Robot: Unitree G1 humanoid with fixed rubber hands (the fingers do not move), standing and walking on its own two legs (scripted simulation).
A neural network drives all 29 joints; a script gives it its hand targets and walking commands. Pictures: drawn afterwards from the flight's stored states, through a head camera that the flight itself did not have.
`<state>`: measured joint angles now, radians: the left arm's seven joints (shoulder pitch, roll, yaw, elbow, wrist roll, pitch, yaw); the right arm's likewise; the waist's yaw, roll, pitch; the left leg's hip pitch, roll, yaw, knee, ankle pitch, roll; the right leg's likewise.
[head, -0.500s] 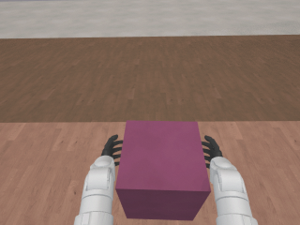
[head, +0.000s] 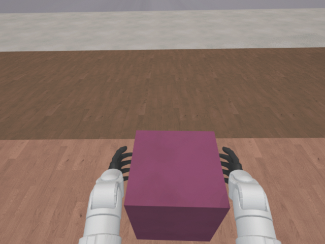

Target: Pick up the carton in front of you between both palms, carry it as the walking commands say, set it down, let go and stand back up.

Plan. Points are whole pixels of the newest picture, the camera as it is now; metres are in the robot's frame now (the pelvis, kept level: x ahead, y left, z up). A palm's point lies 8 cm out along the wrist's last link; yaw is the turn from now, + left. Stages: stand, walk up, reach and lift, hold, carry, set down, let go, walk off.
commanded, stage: hold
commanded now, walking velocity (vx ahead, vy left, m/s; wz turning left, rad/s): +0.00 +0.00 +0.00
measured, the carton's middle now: (174, 187) +0.29 +0.00 -0.02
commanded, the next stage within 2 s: carry in 1.12 s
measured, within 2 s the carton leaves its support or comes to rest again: neither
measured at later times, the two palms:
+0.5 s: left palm (117, 173) +0.28 +0.15 +0.05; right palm (235, 175) +0.28 -0.15 +0.05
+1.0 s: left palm (116, 175) +0.28 +0.15 +0.05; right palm (234, 177) +0.28 -0.15 +0.04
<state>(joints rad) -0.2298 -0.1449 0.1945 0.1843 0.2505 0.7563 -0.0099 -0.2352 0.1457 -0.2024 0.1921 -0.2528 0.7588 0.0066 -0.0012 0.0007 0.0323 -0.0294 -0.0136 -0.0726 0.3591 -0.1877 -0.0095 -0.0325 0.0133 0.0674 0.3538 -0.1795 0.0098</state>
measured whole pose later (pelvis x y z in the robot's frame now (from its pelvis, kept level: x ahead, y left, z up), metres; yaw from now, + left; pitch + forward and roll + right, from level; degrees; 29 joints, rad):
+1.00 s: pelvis +0.00 +0.00 +0.00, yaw +0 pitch -8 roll +0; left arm -0.23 -0.14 0.19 0.17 0.26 0.77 -0.02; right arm -0.23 0.14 -0.20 0.17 -0.25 0.77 0.01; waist 0.00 0.00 0.05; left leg -0.03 -0.01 -0.07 0.36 -0.19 -0.01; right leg -0.04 0.01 0.07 0.36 -0.18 0.01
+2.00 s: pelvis +0.34 -0.04 -0.02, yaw +3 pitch +5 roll +0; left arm -0.07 -0.13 0.06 -0.44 0.06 1.23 0.12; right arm -0.08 0.13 -0.09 -0.46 -0.05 1.26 -0.14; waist 0.00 0.02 -0.13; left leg -0.36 0.10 0.07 1.06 -0.46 0.00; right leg -0.41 -0.04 -0.27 0.54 -0.23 -0.09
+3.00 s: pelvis +1.02 -0.03 -0.02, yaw +1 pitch +4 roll +0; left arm -0.24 -0.15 0.12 -0.40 0.04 1.20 0.15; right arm -0.24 0.11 -0.15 -0.42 -0.05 1.22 -0.12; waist 0.06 0.02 -0.03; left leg -0.45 0.06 0.04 1.27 -0.39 0.05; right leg -0.41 -0.03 -0.24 0.56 -0.22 -0.09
